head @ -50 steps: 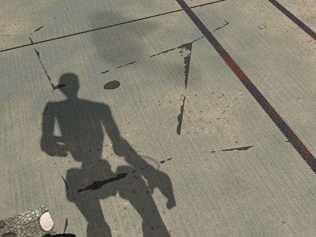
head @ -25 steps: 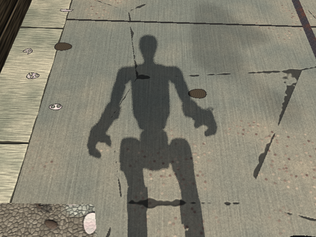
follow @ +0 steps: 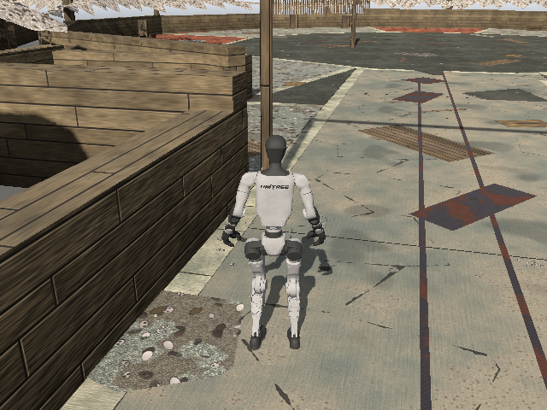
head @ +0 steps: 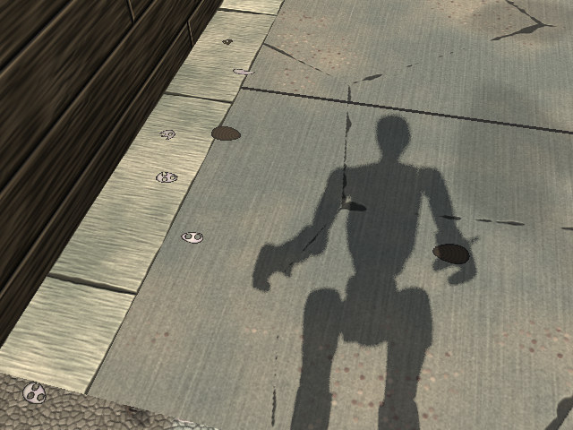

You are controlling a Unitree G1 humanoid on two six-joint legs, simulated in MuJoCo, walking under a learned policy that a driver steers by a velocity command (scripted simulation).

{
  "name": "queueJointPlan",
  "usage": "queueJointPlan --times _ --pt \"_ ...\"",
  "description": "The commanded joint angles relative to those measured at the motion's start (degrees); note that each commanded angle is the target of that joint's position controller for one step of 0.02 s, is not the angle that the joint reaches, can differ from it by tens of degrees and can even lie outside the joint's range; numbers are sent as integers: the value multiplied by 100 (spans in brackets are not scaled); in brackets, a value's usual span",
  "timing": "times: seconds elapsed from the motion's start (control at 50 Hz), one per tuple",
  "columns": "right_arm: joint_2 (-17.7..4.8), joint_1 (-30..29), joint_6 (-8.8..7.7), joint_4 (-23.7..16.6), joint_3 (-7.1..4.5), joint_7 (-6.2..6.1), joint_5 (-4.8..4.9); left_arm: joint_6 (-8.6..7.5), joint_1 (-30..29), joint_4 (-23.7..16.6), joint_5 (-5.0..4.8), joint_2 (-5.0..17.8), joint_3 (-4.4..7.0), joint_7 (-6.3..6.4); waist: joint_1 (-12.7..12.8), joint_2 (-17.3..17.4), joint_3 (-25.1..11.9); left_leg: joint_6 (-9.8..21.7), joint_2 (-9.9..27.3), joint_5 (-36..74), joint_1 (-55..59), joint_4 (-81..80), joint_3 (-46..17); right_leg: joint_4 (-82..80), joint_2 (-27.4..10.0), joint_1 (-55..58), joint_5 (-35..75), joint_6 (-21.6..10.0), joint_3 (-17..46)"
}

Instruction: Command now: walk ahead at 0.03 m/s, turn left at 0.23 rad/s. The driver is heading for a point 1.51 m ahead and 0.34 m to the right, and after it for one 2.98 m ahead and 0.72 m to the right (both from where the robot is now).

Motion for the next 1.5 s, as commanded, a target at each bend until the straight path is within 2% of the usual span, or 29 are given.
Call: queueJointPlan --times 0.02,0.12,0.18,0.22,0.24,0.26,0.28,0.3,0.36,0.44,0.48,0.58,0.6,0.62,0.64,0.68,0.72,0.76,0.82,0.98,1.1,1.12,1.14,1.16,1.18,1.2,1.26,1.4,1.5 --pt "-851 237 -11 -226 -312 -37 34 -59 -5 -371 -94 873 220 28 -19 -904 -551 -397 307 -541 -828 1783 -5 -781 -1860 1249 3166 -1421 1804" --pt "-72 49 50 -181 -42 31 55 126 -249 -295 -123 695 165 5 0 -1321 -595 -561 610 113 247 -145 723 -706 -1114 994 3091 -1059 737" --pt "-184 185 35 -41 -95 68 94 179 -83 -206 -191 771 164 -6 -23 -1391 -643 -412 592 1292 993 -1847 926 -563 -1133 1019 2475 -1049 822" --pt "-397 180 26 -44 -113 58 -24 99 230 -100 -182 635 94 -33 28 -1055 -624 -110 854 2342 1866 -2526 558 -581 -1002 487 1385 -561 808" --pt "-720 228 33 -86 -165 3 -106 13 342 -111 -35 482 26 -100 196 -265 -731 153 1464 3346 2313 -2234 14 -266 -683 21 706 -242 498" --pt "-566 109 16 67 -136 40 -160 -24 389 -79 -53 257 -32 -121 345 641 -706 450 1543 2325 1534 -2221 21 -392 -358 401 -105 33 77" --pt "-298 -40 -29 -25 -84 85 -168 -13 54 -47 -48 524 5 -111 119 391 -383 431 1338 1532 1245 -2358 119 -264 -312 445 35 189 70" --pt "-407 13 -58 9 -125 67 -182 9 -209 -117 -99 677 62 -92 7 339 -146 361 1284 1276 1188 -2400 155 -88 -216 183 166 191 29" --pt "-721 282 -128 74 -231 -39 -99 104 -148 -200 -199 729 113 -12 -37 598 100 485 1591 1654 1135 -2485 9 401 -146 -249 367 119 46" --pt "-689 186 -112 -35 -265 -178 -50 190 7 -289 -221 645 192 -44 -61 952 46 1095 2450 2750 1164 -2491 -415 1700 -169 -730 -1116 71 -220" --pt "-717 84 -147 -65 -285 -206 -26 247 -20 -372 -248 573 211 -103 -89 755 53 1278 2747 3584 1326 -2392 -423 2205 -339 -1031 -1839 33 -209" --pt "-663 -118 -50 18 -315 -188 158 293 623 -264 -233 691 311 -225 182 220 -310 512 2023 3029 912 -1079 846 -7 -3 560 428 -221 -500" --pt "-400 180 -63 -16 -253 -170 -5 270 707 -399 -203 1341 480 -146 9 -1239 -379 -78 1379 1270 -125 524 1500 -682 -1017 1317 2239 -663 1299" --pt "-187 -362 -77 -367 -157 -213 -108 185 906 -529 -40 1703 490 -186 212 -2080 -476 -341 481 -1301 -1295 1694 1015 -1130 -2218 1431 3242 -1874 3383" --pt "-452 -307 -105 -278 -228 -208 -49 71 1009 -571 12 1494 400 -219 307 -1187 -765 -374 629 -1371 -1310 2589 412 -931 -2262 1603 3782 -2146 3057" --pt "-604 -246 -96 -115 -295 -235 10 21 415 -648 -114 1342 387 -141 88 -629 -513 -296 861 -299 -1596 2551 337 -957 -1691 1389 2007 -1579 2385" --pt "-606 -268 -68 -45 -329 -248 -19 101 148 -723 -217 1128 280 -37 -14 -676 -430 -325 889 390 -1281 2279 365 -1014 -1302 1038 1877 -1242 1944" --pt "-490 -81 -116 13 -309 -154 3 136 359 -707 -254 1043 262 42 -27 -764 -642 -362 820 935 -1161 1926 470 -1289 -1020 1167 278 -1220 1822" --pt "-474 -438 -270 -70 -292 -64 42 121 572 -709 -255 1065 272 114 150 -994 -297 -420 785 1192 -1387 839 500 -1751 -1005 1288 -1358 -1286 2213" --pt "-424 -798 -721 -59 -246 137 114 83 755 -683 -277 1237 362 89 320 -1079 -52 -329 596 1227 -557 -1111 460 -1650 -909 915 -1541 -1382 2633" --pt "-413 -86 -920 196 -241 197 122 84 701 -639 -243 834 201 -7 -91 -905 -134 58 693 1815 1431 -2250 754 -1058 -585 85 -1663 -1031 2525" --pt "-539 373 -935 281 -272 159 81 55 654 -667 -219 569 114 -17 -298 -703 -279 233 1141 1543 2171 -2338 331 -421 -365 -416 -1772 -808 2253" --pt "-793 1034 -926 388 -298 129 -11 20 700 -690 -173 129 -19 -21 -437 203 -518 581 2093 713 2845 -2791 -862 1393 280 -1044 -1946 -445 1333" --pt "-1401 1400 -888 608 -467 209 -114 -70 613 -996 -372 425 61 18 -331 1349 -145 1376 2933 -990 2988 -3430 -3024 2412 542 -2562 -2208 -343 793" --pt "-1028 1190 -892 568 -393 233 36 -120 550 -876 -383 916 178 35 -320 830 384 1503 3009 -1528 2743 -3521 -3060 3080 102 -3107 -1890 -289 817" --pt "-720 1094 -884 538 -293 215 88 -150 459 -792 -334 1002 212 3 -319 613 543 1355 2706 -1156 2682 -3499 -2519 3299 -21 -3232 -1327 -264 773" --pt "-545 868 -822 488 -164 175 28 -239 239 -774 -203 720 166 -107 -217 419 427 1118 2144 430 2341 -3663 -1315 3094 -453 -2933 -293 -109 325" --pt "-673 1387 -708 813 -115 123 117 -351 -856 -1073 -215 170 -48 -220 -584 398 417 1050 1699 2801 1790 -3725 96 902 -352 -1848 1199 162 -313" --pt "-913 1594 -589 955 -162 86 200 -441 -993 -1157 -296 495 77 -344 -340 497 398 913 2096 3325 2049 -3378 -273 11 -134 -922 1165 -39 -154"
